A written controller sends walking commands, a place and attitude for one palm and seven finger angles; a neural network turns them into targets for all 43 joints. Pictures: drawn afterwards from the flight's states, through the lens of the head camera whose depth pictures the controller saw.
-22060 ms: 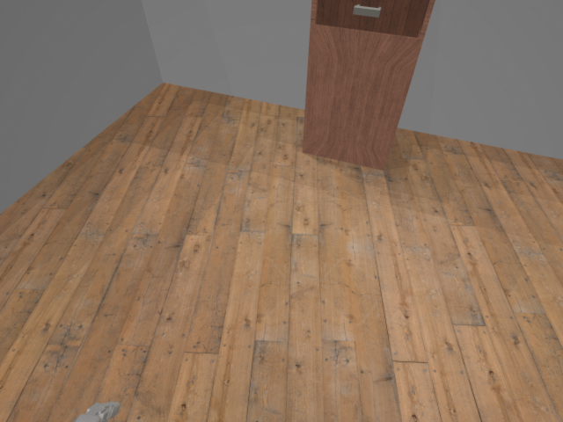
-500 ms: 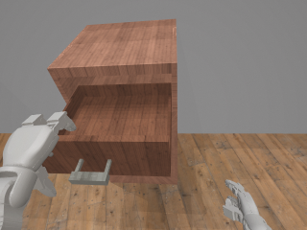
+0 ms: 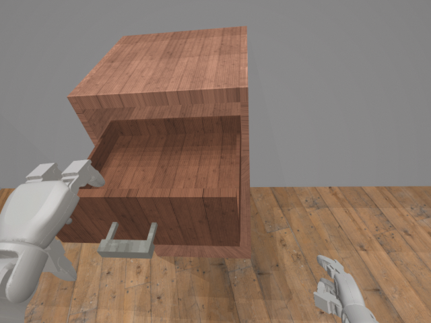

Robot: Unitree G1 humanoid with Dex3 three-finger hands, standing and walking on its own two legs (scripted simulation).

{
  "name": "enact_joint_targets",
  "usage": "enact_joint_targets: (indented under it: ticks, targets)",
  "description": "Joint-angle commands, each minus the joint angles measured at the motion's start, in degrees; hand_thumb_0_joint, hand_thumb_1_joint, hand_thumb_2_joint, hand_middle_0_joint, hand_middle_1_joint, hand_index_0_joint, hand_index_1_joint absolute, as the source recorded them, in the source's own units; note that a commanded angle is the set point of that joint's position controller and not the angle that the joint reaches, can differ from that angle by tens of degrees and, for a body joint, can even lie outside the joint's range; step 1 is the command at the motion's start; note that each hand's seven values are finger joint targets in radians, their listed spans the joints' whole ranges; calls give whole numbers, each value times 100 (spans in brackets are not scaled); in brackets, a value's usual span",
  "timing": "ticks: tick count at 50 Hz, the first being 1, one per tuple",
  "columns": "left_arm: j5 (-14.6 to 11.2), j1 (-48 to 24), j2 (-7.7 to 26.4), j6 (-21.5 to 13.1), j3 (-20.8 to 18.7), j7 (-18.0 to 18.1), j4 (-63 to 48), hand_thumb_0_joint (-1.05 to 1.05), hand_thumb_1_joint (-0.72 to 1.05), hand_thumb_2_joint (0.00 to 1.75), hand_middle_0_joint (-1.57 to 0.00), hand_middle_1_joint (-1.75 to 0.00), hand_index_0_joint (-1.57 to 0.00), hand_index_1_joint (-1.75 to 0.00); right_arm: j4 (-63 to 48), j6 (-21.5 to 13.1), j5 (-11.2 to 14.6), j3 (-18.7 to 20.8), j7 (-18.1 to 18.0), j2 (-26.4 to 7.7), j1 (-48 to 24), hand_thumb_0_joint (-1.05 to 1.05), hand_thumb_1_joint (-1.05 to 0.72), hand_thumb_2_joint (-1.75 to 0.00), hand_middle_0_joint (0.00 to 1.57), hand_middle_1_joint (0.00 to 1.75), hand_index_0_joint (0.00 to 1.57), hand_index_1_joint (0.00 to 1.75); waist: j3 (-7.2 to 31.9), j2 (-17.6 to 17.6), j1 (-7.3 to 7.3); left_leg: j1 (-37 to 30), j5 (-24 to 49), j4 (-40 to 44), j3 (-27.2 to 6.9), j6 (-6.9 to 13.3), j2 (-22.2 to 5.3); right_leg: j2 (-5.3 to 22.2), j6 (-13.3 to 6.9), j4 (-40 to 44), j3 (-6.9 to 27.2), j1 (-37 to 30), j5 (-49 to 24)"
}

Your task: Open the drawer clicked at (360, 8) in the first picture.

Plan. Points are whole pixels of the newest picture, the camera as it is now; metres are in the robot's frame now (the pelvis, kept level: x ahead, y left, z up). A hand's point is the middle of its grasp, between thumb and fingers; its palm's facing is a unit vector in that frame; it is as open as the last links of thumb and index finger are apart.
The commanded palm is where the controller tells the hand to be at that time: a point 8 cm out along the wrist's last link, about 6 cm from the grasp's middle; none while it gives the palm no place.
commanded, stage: draw the hand back to the body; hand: left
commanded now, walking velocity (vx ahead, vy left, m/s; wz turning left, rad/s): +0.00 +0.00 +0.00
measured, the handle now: (130, 238) +0.25 +0.23 +0.02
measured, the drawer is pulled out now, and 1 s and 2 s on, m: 0.30 0.30 0.30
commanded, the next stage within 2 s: step back with the hand held close in 1.12 s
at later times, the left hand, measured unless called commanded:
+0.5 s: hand (83, 191) +0.22 +0.22 +0.21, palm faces +0.43 -0.83 -0.35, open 12.3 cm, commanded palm +0.16 +0.27 +0.21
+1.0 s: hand (80, 204) +0.21 +0.23 +0.20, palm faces +0.45 -0.81 -0.38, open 8.0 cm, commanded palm +0.15 +0.27 +0.21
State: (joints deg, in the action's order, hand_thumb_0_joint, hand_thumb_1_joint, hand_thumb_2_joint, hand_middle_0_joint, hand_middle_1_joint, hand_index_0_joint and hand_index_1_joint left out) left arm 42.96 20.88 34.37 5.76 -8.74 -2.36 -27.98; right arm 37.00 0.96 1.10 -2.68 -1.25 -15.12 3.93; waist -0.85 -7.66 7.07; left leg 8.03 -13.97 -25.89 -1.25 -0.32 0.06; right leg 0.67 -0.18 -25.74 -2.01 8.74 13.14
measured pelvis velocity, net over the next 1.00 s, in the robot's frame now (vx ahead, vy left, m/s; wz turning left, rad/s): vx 0.02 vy -0.01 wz -0.01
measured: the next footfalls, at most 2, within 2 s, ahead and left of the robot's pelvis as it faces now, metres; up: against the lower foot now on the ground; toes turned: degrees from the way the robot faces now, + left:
left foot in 1.98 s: -0.03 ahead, +0.13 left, +0.00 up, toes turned -1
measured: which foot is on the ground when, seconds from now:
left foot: down 0.00-1.00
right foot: down 0.00-1.00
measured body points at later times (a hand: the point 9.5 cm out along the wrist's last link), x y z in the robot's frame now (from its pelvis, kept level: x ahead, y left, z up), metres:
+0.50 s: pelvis +0.02 -0.01 +0.00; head +0.01 -0.02 +0.45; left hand +0.19 +0.27 +0.23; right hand +0.21 -0.22 -0.08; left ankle +0.00 +0.12 -0.74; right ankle +0.01 -0.12 -0.74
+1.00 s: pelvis +0.02 -0.01 +0.00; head +0.00 -0.04 +0.45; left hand +0.18 +0.27 +0.22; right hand +0.23 -0.22 -0.07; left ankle +0.00 +0.12 -0.74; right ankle +0.01 -0.12 -0.74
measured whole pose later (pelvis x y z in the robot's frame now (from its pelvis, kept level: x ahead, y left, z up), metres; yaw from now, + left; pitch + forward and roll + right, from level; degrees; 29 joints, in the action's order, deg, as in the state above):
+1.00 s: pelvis +0.02 -0.01 +0.00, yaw -1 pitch -5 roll -1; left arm -3.5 26.4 18.4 -6.4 -18.9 5.9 -29.9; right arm 36.5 -8.0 -0.5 -1.6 -4.1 -12.1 8.8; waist -1.5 -4.4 4.7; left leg 4.5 -15.4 -24.6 -1.2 -1.4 -1.9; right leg -1.3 -1.2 -22.8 -2.0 4.7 13.5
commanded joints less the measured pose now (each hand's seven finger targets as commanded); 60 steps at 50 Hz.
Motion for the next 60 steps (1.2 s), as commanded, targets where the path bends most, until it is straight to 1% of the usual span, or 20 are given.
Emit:
enact_joint_targets:
  ticks: [1, 2, 6, 7, 8, 9, 10, 12, 13, 17, 20, 26, 32, 36, 38, 45, 46, 47, 55, 60]
  targets:
    - [114, -752, 1299, 71, -1055, 270, -780, 0, -50, 30, -30, -120, -30, -120, -1007, -256, 0, 207, -62, -485, -1116, 0, -90, -90, 20, 30, 20, 30, 518, 561, 43, 175, 879, 412, 119, 68, 77, -48, 0, 497, -11, -194, -408]
    - [-4, -884, 1368, 63, -1152, 274, -854, 0, -50, 30, -30, -120, -30, -120, -1024, -295, 52, 183, -74, -503, -1207, 0, -90, -90, 20, 30, 20, 30, 483, 424, 4, 193, 736, 392, 77, 53, 46, -75, -18, 512, 39, -180, -307]
    - [147, -869, 1302, -23, -972, 268, -936, 0, -50, 30, -30, -120, -30, -120, -1026, -285, -23, 221, -113, -495, -1098, 0, -90, -90, 20, 30, 20, 30, 749, 480, 6, -9, 871, 366, 114, 94, 97, -26, 10, 531, 4, -221, -397]
    - [-3841, -1864, -472, -803, -1197, 514, -1971, 0, -47, 32, -30, -118, -30, -118, -1416, -742, 8, 223, -183, -137, -806, 0, -90, -90, 20, 30, 20, 30, 391, 548, -521, -624, 458, 223, 178, 215, -80, -156, -107, 809, 2, 147, -359]
    - [-3958, -487, -279, -997, -1351, 729, -525, 0, -43, 33, -29, -115, -29, -115, -1077, -965, -121, 150, -288, -214, -524, 0, -90, -90, 20, 30, 20, 30, 139, 1023, -462, -442, 264, 314, 150, 189, -180, -167, -89, 652, -85, 81, -217]
    - [-4052, -141, -463, -1056, -1209, 720, -631, 0, -40, 34, -29, -113, -29, -113, -1111, -990, -105, 161, -289, -249, -586, 0, -90, -90, 20, 30, 20, 30, 30, 1079, -403, -256, 224, 418, 73, 160, -194, -161, -86, 624, -122, 77, -142]
    - [-4370, -254, -283, -1194, -1548, 769, -1159, 0, -36, 36, -29, -111, -29, -111, -1126, -1010, -87, 179, -333, -283, -505, 0, -90, -90, 20, 30, 20, 30, 322, 1152, -350, -329, 330, 486, 52, 133, -190, -119, -54, 688, -164, -110, -143]
    - [-4514, -768, 147, -1477, -1956, 950, -1673, 0, -29, 39, -29, -107, -29, -107, -1015, -1224, -149, 188, -429, -326, -541, 0, -90, -90, 20, 30, 20, 30, 588, 584, -305, -420, 351, 457, 149, 110, -163, -50, -33, 670, -32, -276, -212]
    - [-4502, -819, -150, -1600, -1771, 996, -1862, 0, -26, 40, -28, -104, -28, -104, -1033, -1313, -180, 151, -421, -208, -447, 0, -90, -90, 20, 30, 20, 30, 825, 205, -277, -442, 425, 502, 160, 83, -120, -6, -66, 643, -50, -414, -236]
    - [-4555, -375, -330, -1639, -1753, 1042, -1570, 0, -12, 47, -27, -95, -27, -95, -916, -1401, -173, 171, -383, -222, -294, 0, -90, -90, 20, 30, 20, 30, 216, -158, -266, -196, 833, 553, 182, 1, -152, -44, -132, 675, -52, -394, -648]
    - [-4567, -329, -613, -1639, -1503, 971, -1374, 0, -1, 51, -26, -88, -26, -88, -926, -1391, -165, 190, -325, -226, -240, 0, -90, -90, 20, 30, 20, 30, 27, -34, -302, -124, 986, 569, 160, 9, -191, -49, -121, 631, -66, -362, -753]
    - [-4628, 126, -578, -1667, -1620, 898, -1470, 0, 20, 60, -25, -75, -25, -75, -994, -1339, -176, 301, -281, -279, -212, 0, -90, -90, 20, 30, 20, 30, 539, 590, -248, -275, 1606, 424, 217, 73, -194, -51, -81, 498, -46, -658, -1485]
    - [-4637, 274, -449, -1685, -1788, 907, -1700, 0, 41, 69, -24, -62, -24, -62, -991, -1284, -153, 347, -299, -267, -216, 0, -90, -90, 20, 30, 20, 30, 651, 341, -259, -371, 1856, 324, 272, 37, -170, -53, -82, 507, -21, -621, -1756]
    - [-4647, 297, -502, -1639, -1783, 914, -1478, 0, 55, 75, -22, -52, -22, -52, -980, -1219, -136, 367, -338, -244, -185, 0, -90, -90, 20, 30, 20, 30, 545, 696, -304, -384, 1637, 325, 298, 77, -175, -66, -33, 559, -12, -456, -1596]
    - [-4650, 225, -526, -1615, -1775, 919, -1339, 0, 62, 78, -22, -48, -22, -48, -937, -1207, -137, 359, -359, -243, -181, 0, -90, -90, 20, 30, 20, 30, 348, 523, -324, -332, 1506, 369, 297, 62, -178, -59, -37, 617, -16, -373, -1460]
    - [-4643, 53, -544, -1573, -1681, 920, -1449, 0, 87, 88, -20, -32, -20, -32, -979, -1186, -148, 340, -356, -232, -214, 0, -90, -90, 20, 30, 20, 30, 480, 358, -305, -406, 1382, 375, 276, 87, -143, -43, -42, 644, 36, -408, -1309]
    - [-4637, 55, -534, -1574, -1684, 924, -1429, 0, 90, 90, -20, -30, -20, -30, -976, -1191, -158, 329, -349, -227, -219, 0, -90, -90, 20, 30, 20, 30, 420, 534, -304, -362, 1345, 392, 247, 82, -141, -57, -39, 647, 4, -401, -1253]
    - [-4646, 4, -508, -1563, -1691, 924, -1521, 0, 90, 90, -20, -30, -20, -30, -975, -1200, -150, 338, -356, -243, -256, 0, -90, -90, 20, 30, 20, 30, 435, 337, -303, -417, 1342, 380, 260, 75, -132, -63, -60, 704, 49, -383, -1257]
    - [-4669, 70, -543, -1521, -1714, 921, -1315, 0, 90, 90, -20, -30, -20, -30, -984, -1173, -160, 308, -359, -187, -253, 0, -90, -90, 20, 30, 20, 30, 297, 533, -284, -330, 1119, 428, 232, 78, -134, -55, -49, 757, 59, -347, -992]
    - [-4659, -53, -546, -1538, -1674, 911, -1383, 0, 90, 90, -20, -30, -20, -30, -996, -1186, -148, 324, -344, -211, -281, 0, -90, -90, 20, 30, 20, 30, 261, 310, -297, -323, 915, 468, 218, 68, -142, -49, -64, 813, 87, -289, -702]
